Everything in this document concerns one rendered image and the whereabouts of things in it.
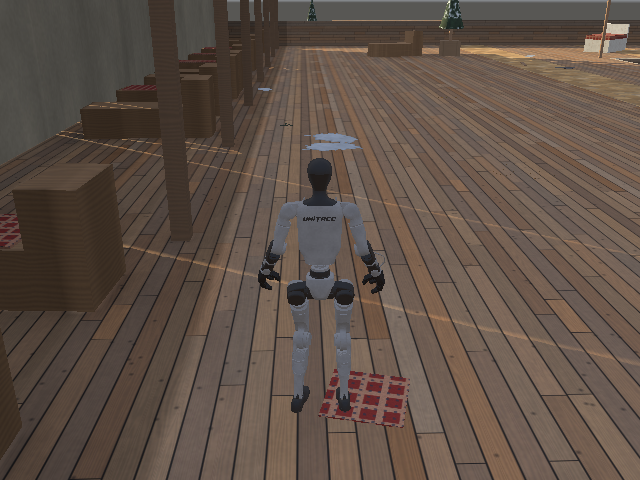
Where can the left robot hand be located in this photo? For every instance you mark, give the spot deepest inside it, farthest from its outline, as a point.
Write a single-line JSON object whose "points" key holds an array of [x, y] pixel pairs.
{"points": [[271, 276]]}

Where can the right robot upper arm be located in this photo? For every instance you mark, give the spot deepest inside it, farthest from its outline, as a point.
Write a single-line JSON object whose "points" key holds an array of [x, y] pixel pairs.
{"points": [[351, 211]]}

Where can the right robot hand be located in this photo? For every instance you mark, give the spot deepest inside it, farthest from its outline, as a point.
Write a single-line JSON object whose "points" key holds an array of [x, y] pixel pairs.
{"points": [[379, 279]]}

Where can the right robot shin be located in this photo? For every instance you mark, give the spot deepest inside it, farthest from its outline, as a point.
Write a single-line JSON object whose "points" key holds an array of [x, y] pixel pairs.
{"points": [[343, 359]]}

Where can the right robot forearm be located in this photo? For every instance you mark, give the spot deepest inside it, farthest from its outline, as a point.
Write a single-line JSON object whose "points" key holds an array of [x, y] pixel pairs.
{"points": [[371, 263]]}

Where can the left robot upper arm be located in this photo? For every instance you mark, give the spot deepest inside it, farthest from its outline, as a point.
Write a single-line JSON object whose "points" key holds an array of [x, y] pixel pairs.
{"points": [[288, 211]]}

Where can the left robot forearm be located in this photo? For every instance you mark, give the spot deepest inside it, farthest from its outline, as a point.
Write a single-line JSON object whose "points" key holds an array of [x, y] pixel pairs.
{"points": [[269, 261]]}

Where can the right robot foot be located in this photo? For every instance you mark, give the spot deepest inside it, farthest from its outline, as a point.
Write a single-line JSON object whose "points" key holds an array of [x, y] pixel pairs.
{"points": [[344, 405]]}

